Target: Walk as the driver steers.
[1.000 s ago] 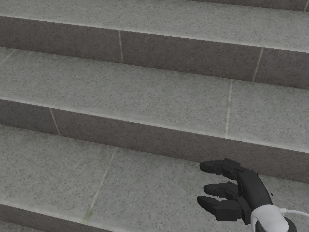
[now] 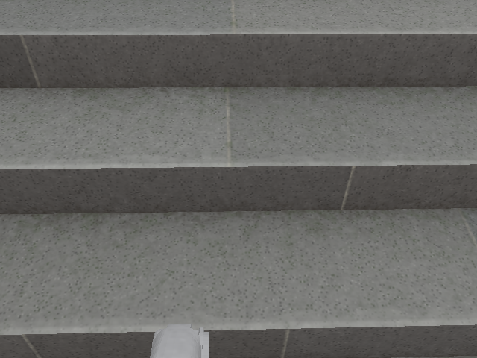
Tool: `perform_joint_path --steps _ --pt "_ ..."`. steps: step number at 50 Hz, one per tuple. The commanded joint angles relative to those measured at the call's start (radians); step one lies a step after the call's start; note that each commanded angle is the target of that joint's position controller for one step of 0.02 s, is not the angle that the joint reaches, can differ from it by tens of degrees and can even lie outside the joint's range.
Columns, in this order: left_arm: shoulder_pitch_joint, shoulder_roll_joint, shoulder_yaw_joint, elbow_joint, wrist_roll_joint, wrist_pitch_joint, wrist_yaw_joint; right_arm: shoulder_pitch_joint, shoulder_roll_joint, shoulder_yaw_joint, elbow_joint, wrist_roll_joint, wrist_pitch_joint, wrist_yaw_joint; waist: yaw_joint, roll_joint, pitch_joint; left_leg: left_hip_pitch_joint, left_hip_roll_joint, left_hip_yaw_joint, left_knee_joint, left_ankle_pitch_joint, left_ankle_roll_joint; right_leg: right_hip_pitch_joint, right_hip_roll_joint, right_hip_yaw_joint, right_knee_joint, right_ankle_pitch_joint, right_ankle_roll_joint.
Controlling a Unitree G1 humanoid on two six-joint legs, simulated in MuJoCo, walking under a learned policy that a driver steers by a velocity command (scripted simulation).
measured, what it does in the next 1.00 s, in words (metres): climbs, turning left: left foot 0.16 m higher, then right foot 0.16 m higher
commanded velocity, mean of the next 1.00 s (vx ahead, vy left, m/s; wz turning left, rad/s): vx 0.18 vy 0.00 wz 0.49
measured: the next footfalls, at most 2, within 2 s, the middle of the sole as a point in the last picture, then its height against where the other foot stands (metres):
left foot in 0.14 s outside the picture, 0.16 m higher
right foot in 0.86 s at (287, 289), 0.16 m higher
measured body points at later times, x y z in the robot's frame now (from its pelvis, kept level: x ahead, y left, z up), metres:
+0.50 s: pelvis +0.24 +0.05 +0.16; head +0.25 +0.06 +0.61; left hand +0.40 +0.33 +0.09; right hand +0.30 -0.17 +0.01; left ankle +0.23 +0.12 -0.57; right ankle +0.35 -0.08 -0.31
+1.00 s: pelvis +0.43 -0.04 +0.23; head +0.44 -0.03 +0.68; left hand +0.50 +0.25 +0.15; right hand +0.69 -0.22 +0.13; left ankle +0.28 +0.10 -0.36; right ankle +0.55 -0.09 -0.40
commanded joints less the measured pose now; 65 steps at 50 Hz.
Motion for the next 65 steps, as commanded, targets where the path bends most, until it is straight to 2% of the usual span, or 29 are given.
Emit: perform_joint_path --steps 1,3,5,7,8,9,10,11,13,15,17,22,26,35,38,39,41,42,43,44,45,46,47,48,49,51,54,58,65 --pt "0.095 0.058 -0.011 -0.023 0.015 -0.026 -0.010 -0.277 -0.053 0.009 -0.177 -0.001 0.011 -0.021 0.038 -0.079 0.074 -0.014 0.064 0.088 -0.299 0.068 0.013 0.048 -0.235 0.101 -0.284 0.255 -0.168" --pt "0.020 0.091 -0.009 -0.077 -0.052 -0.031 -0.041 -0.369 0.010 0.023 -0.214 -0.025 0.062 0.002 0.022 -0.111 0.134 0.399 0.042 0.244 -0.519 -0.160 -0.046 -0.230 -0.273 0.017 -0.436 0.473 -0.216" --pt "0.043 0.205 0.012 -0.092 -0.076 -0.057 -0.040 -0.225 0.019 0.016 -0.195 -0.006 0.073 0.020 -0.057 -0.163 0.090 0.531 -0.057 0.270 -0.555 -0.162 -0.086 -0.063 -0.317 -0.034 -0.286 1.142 -0.231" --pt "0.019 0.304 0.048 -0.108 -0.090 -0.080 -0.046 -0.083 -0.078 -0.025 -0.162 0.010 0.043 0.004 -0.133 -0.199 0.025 0.732 -0.161 0.279 -0.934 -0.155 -0.070 0.146 -0.329 -0.040 -0.095 1.749 -0.177" --pt "0.049 0.270 0.056 -0.134 -0.057 -0.086 -0.044 0.045 -0.135 -0.046 -0.134 0.012 0.030 -0.018 -0.123 -0.135 -0.170 1.122 -0.127 0.125 -0.864 0.214 0.004 -0.048 -0.286 -0.031 0.128 1.708 -0.104" --pt "0.053 0.248 0.053 -0.171 -0.032 -0.084 -0.054 0.212 -0.173 -0.055 -0.101 0.008 0.028 -0.032 -0.166 -0.030 -0.339 1.442 -0.057 -0.187 -1.058 0.172 0.076 -0.296 -0.187 0.050 0.390 1.269 -0.061" --pt "-0.047 0.193 0.055 -0.198 -0.049 -0.057 -0.078 0.459 -0.233 -0.078 -0.012 -0.060 0.034 -0.055 -0.231 0.134 -0.342 1.602 0.077 -0.558 -1.403 0.154 0.139 -0.555 -0.024 0.147 0.679 0.279 -0.011" --pt "-0.087 0.178 0.074 -0.200 -0.120 -0.035 -0.091 0.512 -0.321 -0.126 0.023 -0.066 0.020 -0.058 -0.231 0.109 -0.241 1.423 0.156 -0.754 -1.557 0.017 0.098 -0.654 0.025 0.370 1.085 0.251 -0.014" --pt "-0.182 0.119 0.082 -0.243 -0.113 -0.050 -0.038 0.291 -0.247 -0.119 0.023 -0.037 -0.025 -0.079 -0.111 0.054 -0.084 1.105 0.129 -0.627 -1.543 -0.005 0.030 -0.698 0.019 0.465 1.390 0.312 -0.030" --pt "-0.247 0.042 0.050 -0.307 -0.111 -0.052 -0.009 0.128 -0.103 -0.073 0.050 -0.026 -0.028 -0.049 0.024 -0.020 -0.058 0.959 0.095 -0.496 -1.559 0.218 0.005 -0.776 0.044 0.459 1.510 0.276 -0.110" --pt "-0.240 0.104 0.059 -0.331 -0.111 -0.027 0.002 0.072 -0.042 -0.050 0.063 -0.040 -0.034 -0.036 0.078 -0.074 -0.072 0.958 0.064 -0.312 -1.566 0.448 -0.022 -0.870 0.021 0.416 1.427 0.245 -0.112" --pt "-0.381 0.115 0.047 -0.414 -0.140 -0.029 0.010 0.264 -0.118 -0.067 0.042 -0.076 -0.070 -0.068 0.020 0.045 -0.097 0.984 0.008 -0.152 -1.603 0.566 -0.047 -0.924 0.011 0.247 1.557 0.092 0.007" --pt "-0.480 0.151 0.040 -0.482 -0.127 -0.017 0.044 0.420 -0.154 -0.077 0.051 -0.070 -0.062 -0.068 -0.052 0.044 -0.009 1.226 0.106 -0.344 -1.586 0.381 0.032 -1.213 0.015 0.296 1.732 -0.003 0.055" --pt "-0.716 0.095 0.005 -0.672 -0.077 0.050 0.077 0.539 -0.172 -0.043 0.007 -0.057 -0.085 -0.094 -0.143 0.095 0.065 1.325 0.138 -0.543 -1.561 0.179 0.017 -1.378 -0.043 0.278 1.585 -0.019 0.118" --pt "-0.775 0.071 -0.003 -0.721 -0.091 0.062 0.071 0.556 -0.217 -0.058 0.017 -0.037 -0.093 -0.105 -0.124 0.088 0.073 1.409 0.186 -0.589 -1.597 0.202 -0.055 -1.408 -0.090 0.325 1.369 -0.130 0.093" --pt "-0.844 0.068 -0.009 -0.746 -0.076 0.071 0.042 0.430 -0.261 -0.075 -0.038 0.010 -0.083 -0.086 -0.071 0.047 0.079 1.202 0.168 -0.519 -1.718 0.177 -0.051 -1.144 -0.078 0.175 1.090 -0.357 0.066" --pt "-0.750 0.071 0.008 -0.711 -0.095 0.063 0.000 0.276 -0.305 -0.090 -0.094 0.033 -0.085 -0.068 0.009 0.190 0.046 0.893 0.180 -0.455 -1.881 0.268 -0.078 -0.605 -0.041 0.094 1.018 -0.199 0.023" --pt "-0.675 0.129 0.032 -0.684 -0.117 0.055 -0.011 0.200 -0.333 -0.104 -0.127 0.025 -0.088 -0.065 0.053 0.179 -0.004 0.928 0.157 -0.410 -1.839 0.436 -0.104 -0.469 -0.002 0.117 0.935 -0.100 0.017" --pt "-0.543 0.212 0.071 -0.638 -0.127 0.034 -0.002 0.137 -0.327 -0.115 -0.162 0.036 -0.099 -0.064 0.100 0.121 -0.115 1.034 0.080 -0.327 -1.678 0.676 -0.137 -0.329 0.064 0.149 0.732 -0.048 -0.012" --pt "-0.403 0.287 0.089 -0.592 -0.099 0.011 0.016 0.207 -0.172 -0.096 -0.205 0.016 -0.105 -0.064 0.072 -0.186 -0.371 0.944 -0.112 -0.260 -1.328 0.410 -0.237 0.032 -0.054 0.565 0.516 0.393 -0.186" --pt "-0.245 0.393 0.112 -0.601 -0.065 0.015 0.001 0.293 -0.122 -0.099 -0.227 0.018 -0.092 -0.062 0.101 -0.526 -0.442 0.626 -0.314 -0.341 -0.961 -0.392 -0.308 0.201 -0.338 1.220 0.127 0.410 -0.391" --pt "-0.148 0.385 0.098 -0.577 -0.065 -0.011 -0.007 0.303 -0.127 -0.127 -0.182 0.023 -0.074 -0.057 0.115 -0.409 -0.229 0.524 -0.311 -0.479 -0.589 -0.220 -0.311 -0.003 -0.349 1.383 0.005 0.170 -0.352" --pt "-0.241 0.333 0.079 -0.552 -0.075 -0.024 -0.019 0.261 -0.163 -0.141 -0.170 0.031 -0.058 -0.069 0.061 -0.327 -0.074 0.432 -0.281 -0.425 -0.463 -0.131 -0.298 -0.168 -0.282 1.203 0.018 -0.146 -0.297" --pt "-0.368 0.249 0.060 -0.541 -0.103 -0.029 -0.022 0.282 -0.186 -0.134 -0.147 0.036 -0.046 -0.086 -0.001 -0.269 -0.060 0.454 -0.211 -0.344 -0.419 -0.084 -0.294 -0.290 -0.240 1.010 0.092 -0.291 -0.243" --pt "-0.438 0.165 0.043 -0.493 -0.132 -0.033 -0.020 0.333 -0.163 -0.106 -0.105 -0.001 -0.045 -0.085 -0.065 -0.153 -0.017 0.474 -0.138 -0.242 -0.387 -0.045 -0.279 -0.409 -0.219 0.853 0.162 -0.354 -0.221" --pt "-0.515 0.107 0.043 -0.443 -0.125 -0.036 0.018 0.354 -0.137 -0.085 -0.051 -0.026 -0.020 -0.069 -0.123 -0.042 -0.004 0.556 -0.069 -0.148 -0.433 -0.010 -0.276 -0.535 -0.153 0.690 0.104 -0.374 -0.153" --pt "-0.469 0.132 0.057 -0.391 -0.102 -0.062 0.059 0.279 -0.170 -0.073 -0.031 -0.030 -0.025 -0.034 -0.058 -0.066 -0.025 0.502 -0.067 -0.155 -0.401 0.118 -0.239 -0.461 -0.136 0.588 0.043 -0.228 -0.162" --pt "-0.298 0.146 0.051 -0.298 -0.094 -0.067 0.041 0.118 -0.237 -0.092 -0.053 -0.045 -0.051 -0.049 0.012 -0.032 0.020 0.331 -0.067 -0.189 -0.558 0.127 -0.198 -0.219 -0.190 0.553 -0.060 -0.221 -0.211" --pt "-0.158 0.167 0.054 -0.234 -0.101 -0.060 0.005 0.036 -0.179 -0.108 -0.056 -0.043 -0.041 -0.059 0.046 -0.088 0.066 0.352 -0.021 -0.048 -0.774 0.045 -0.252 -0.088 -0.268 0.480 -0.226 -0.152 -0.241"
